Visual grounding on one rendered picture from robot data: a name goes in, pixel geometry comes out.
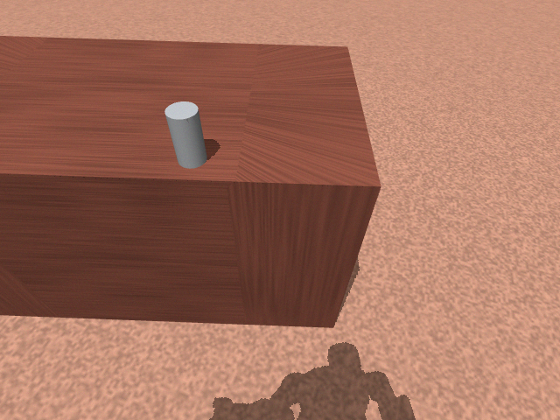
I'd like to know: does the can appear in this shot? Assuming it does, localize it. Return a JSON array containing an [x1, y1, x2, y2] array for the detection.
[[164, 101, 207, 169]]

